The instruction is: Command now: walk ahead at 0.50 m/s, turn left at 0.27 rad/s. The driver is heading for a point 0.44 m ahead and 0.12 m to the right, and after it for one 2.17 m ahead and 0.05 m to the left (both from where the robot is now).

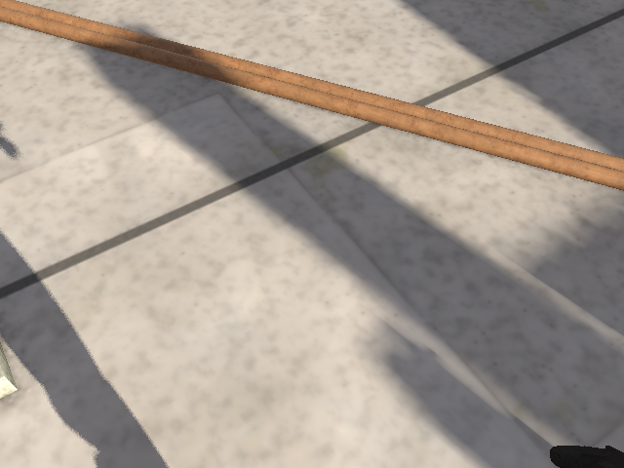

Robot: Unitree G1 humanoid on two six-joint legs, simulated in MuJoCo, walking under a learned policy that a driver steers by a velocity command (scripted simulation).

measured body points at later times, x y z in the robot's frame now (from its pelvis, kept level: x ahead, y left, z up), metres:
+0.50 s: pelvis +0.28 +0.03 +0.00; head +0.30 +0.03 +0.45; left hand +0.47 +0.26 -0.11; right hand +0.30 -0.26 -0.12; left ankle +0.17 +0.13 -0.74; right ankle +0.45 -0.14 -0.69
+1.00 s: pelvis +0.45 -0.01 +0.00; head +0.49 -0.03 +0.44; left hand +0.71 +0.19 -0.09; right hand +0.48 -0.32 -0.11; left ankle +0.58 +0.12 -0.71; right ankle +0.46 -0.11 -0.74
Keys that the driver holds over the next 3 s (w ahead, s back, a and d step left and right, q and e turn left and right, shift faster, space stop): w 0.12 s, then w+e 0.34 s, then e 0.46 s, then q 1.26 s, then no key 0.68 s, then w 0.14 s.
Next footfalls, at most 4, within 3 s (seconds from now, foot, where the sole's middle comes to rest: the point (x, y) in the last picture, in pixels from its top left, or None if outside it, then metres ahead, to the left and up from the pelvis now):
0.08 left None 0.21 0.14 -0.77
0.60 right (408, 453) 0.50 -0.12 -0.77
1.06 left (311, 396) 0.60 0.09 -0.77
1.66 left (288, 407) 0.58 0.14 -0.77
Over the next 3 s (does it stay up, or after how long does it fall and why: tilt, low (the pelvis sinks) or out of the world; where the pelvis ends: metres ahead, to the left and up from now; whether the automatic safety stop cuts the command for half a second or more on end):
stays up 0.52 0.08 0.00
